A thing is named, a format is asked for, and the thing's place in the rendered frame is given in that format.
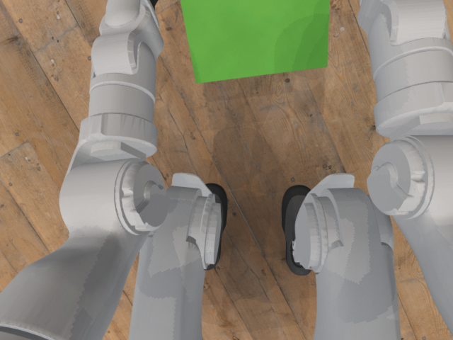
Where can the robot left forearm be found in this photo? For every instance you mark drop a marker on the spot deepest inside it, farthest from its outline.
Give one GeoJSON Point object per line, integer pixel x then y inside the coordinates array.
{"type": "Point", "coordinates": [120, 122]}

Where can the robot right forearm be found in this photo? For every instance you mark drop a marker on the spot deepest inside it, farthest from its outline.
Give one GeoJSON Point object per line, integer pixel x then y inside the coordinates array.
{"type": "Point", "coordinates": [411, 57]}

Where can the robot right thigh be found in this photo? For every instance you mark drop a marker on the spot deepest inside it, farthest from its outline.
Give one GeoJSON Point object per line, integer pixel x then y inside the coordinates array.
{"type": "Point", "coordinates": [355, 277]}

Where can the left robot foot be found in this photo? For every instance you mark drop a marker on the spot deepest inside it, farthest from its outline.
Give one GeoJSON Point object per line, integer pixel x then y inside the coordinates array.
{"type": "Point", "coordinates": [220, 197]}

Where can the carton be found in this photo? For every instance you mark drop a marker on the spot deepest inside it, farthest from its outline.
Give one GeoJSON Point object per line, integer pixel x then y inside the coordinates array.
{"type": "Point", "coordinates": [231, 39]}

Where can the robot left upper arm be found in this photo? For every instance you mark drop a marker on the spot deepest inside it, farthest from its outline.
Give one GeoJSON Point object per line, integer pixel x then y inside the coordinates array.
{"type": "Point", "coordinates": [109, 208]}

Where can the robot right upper arm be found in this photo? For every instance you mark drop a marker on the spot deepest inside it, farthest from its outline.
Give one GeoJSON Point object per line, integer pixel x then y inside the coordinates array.
{"type": "Point", "coordinates": [412, 180]}

